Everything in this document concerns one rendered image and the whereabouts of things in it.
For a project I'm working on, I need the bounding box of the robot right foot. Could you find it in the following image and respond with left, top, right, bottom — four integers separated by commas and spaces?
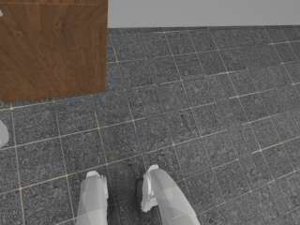
134, 177, 151, 221

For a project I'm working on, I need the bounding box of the cabinet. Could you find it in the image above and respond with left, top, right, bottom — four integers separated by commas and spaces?
0, 0, 109, 103

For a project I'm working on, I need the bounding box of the left robot upper arm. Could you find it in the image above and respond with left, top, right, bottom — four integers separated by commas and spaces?
0, 120, 9, 148

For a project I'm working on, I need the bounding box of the robot left thigh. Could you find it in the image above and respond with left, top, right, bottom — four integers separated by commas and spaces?
76, 174, 109, 225

